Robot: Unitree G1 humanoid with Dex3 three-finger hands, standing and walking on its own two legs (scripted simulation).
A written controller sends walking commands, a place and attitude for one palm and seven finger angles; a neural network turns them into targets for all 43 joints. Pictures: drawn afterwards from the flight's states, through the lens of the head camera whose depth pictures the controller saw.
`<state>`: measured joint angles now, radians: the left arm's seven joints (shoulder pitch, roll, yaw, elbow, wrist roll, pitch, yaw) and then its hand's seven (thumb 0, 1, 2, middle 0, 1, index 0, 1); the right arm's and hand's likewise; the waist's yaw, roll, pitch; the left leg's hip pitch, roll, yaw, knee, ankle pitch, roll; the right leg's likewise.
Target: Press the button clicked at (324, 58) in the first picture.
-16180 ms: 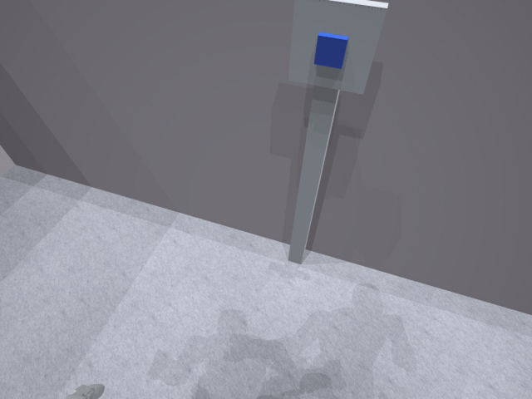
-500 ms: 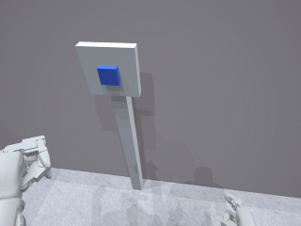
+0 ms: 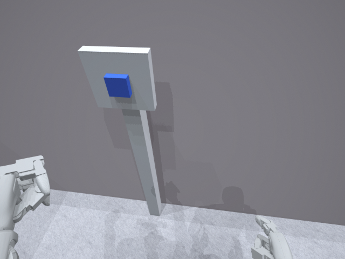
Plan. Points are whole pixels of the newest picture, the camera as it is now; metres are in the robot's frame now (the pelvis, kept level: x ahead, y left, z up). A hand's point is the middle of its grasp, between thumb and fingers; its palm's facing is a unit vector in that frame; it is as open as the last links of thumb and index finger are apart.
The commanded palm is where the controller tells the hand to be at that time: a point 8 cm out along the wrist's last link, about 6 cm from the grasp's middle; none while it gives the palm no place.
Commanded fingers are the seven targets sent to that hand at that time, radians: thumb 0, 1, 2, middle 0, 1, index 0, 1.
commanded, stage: step back with the hand held close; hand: left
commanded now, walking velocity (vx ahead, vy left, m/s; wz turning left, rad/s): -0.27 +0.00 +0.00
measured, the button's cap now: (118, 85) +0.49 +0.20 +0.17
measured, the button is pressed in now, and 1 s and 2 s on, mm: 0 0 0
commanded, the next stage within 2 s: stop stepping back and stand still in 1.16 s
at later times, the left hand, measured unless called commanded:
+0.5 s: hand (20, 219) +0.13 +0.26 +0.15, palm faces +0.29 -0.82 -0.49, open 3.1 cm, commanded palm +0.07 +0.31 +0.17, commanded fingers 0.00 0.90 0.90 -1.30 -1.50 -1.30 -1.50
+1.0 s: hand out of the picture +0.07 +0.30 +0.16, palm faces +0.37 -0.82 -0.43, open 3.1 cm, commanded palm -0.01 +0.35 +0.17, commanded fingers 0.00 0.90 0.90 -1.30 -1.50 -1.30 -1.50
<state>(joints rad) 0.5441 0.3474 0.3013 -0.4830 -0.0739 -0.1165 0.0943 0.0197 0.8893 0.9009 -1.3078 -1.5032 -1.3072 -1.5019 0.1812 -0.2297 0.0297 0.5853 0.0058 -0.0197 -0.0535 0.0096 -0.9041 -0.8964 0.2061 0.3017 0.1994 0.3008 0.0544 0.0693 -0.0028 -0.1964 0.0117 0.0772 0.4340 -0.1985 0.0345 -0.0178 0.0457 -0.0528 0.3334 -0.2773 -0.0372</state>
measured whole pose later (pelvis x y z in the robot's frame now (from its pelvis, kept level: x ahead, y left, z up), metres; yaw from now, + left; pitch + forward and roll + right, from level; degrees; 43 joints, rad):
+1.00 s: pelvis -0.13 +0.06 -0.02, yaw +2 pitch -1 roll -6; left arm 0.54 0.42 0.37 -0.62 -0.02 -0.24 0.15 0.02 0.89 0.90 -1.31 -1.50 -1.31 -1.50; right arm 0.19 -0.22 -0.01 0.58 -0.02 -0.05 -0.07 0.01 -0.90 -0.90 0.21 0.30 0.20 0.30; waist -0.01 0.05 0.05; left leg -0.51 0.00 0.05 0.55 -0.06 0.11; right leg -0.42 0.10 0.01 0.87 -0.44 0.00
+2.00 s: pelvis -0.29 +0.14 -0.01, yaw -4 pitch +0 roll +0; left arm 0.66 0.45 0.41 -0.64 -0.02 -0.22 0.16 0.02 0.89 0.90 -1.31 -1.50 -1.31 -1.50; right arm 0.27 -0.14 0.03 0.60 -0.01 -0.10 -0.04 0.01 -0.90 -0.90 0.21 0.30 0.20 0.30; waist -0.03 -0.02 -0.01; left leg -0.30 0.07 0.01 0.59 -0.29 -0.04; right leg -0.29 0.02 -0.10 0.58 -0.33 -0.02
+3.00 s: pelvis -0.28 +0.16 +0.00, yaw -1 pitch -2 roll +0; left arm 0.28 0.09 0.01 1.17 0.01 0.00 0.04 0.01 0.92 0.90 -0.22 -0.33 -0.22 -0.32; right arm 0.33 -0.08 0.00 1.15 -0.02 0.02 -0.03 0.00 -0.91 -0.90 0.20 0.30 0.20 0.30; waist -0.01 0.01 0.05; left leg -0.19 0.02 0.09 0.43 -0.20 0.01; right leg -0.17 -0.03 -0.12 0.43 -0.22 -0.02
